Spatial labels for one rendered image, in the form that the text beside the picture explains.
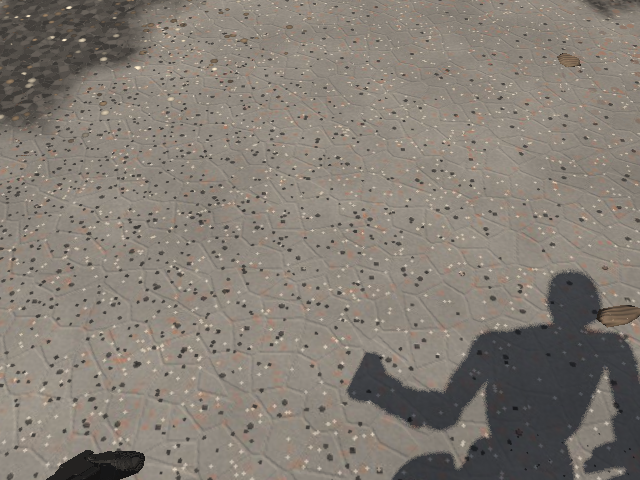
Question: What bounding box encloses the left robot hand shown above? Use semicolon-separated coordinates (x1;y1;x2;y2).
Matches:
46;450;145;480

